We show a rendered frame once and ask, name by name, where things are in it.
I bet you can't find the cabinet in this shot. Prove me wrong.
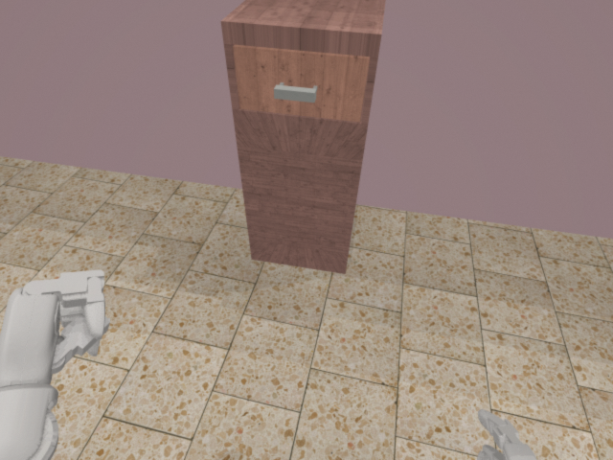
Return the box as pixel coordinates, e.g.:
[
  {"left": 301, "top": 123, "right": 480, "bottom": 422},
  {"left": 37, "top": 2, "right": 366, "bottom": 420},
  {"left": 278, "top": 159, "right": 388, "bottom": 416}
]
[{"left": 221, "top": 0, "right": 386, "bottom": 274}]

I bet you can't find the robot left forearm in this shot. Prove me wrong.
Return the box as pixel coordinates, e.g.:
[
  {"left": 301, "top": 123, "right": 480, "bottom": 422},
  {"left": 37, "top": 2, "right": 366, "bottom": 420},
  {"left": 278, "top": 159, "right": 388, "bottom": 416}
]
[{"left": 0, "top": 384, "right": 58, "bottom": 460}]

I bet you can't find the drawer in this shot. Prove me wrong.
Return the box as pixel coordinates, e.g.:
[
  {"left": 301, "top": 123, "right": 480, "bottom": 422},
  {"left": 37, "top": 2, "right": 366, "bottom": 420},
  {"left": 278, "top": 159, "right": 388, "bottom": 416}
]
[{"left": 233, "top": 45, "right": 370, "bottom": 122}]

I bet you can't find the handle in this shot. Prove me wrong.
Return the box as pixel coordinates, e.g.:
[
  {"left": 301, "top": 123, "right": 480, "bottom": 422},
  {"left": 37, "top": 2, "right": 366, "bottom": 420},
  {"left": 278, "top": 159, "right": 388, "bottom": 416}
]
[{"left": 274, "top": 82, "right": 318, "bottom": 103}]

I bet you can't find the robot right hand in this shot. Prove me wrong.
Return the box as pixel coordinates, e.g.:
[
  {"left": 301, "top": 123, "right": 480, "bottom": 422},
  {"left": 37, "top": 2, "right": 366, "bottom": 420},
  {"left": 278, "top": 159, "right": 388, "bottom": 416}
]
[{"left": 477, "top": 409, "right": 537, "bottom": 460}]

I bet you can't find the robot left hand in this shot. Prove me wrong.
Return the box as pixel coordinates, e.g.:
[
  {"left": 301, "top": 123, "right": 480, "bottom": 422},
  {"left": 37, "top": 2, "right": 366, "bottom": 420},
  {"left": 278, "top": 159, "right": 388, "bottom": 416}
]
[{"left": 0, "top": 270, "right": 110, "bottom": 388}]

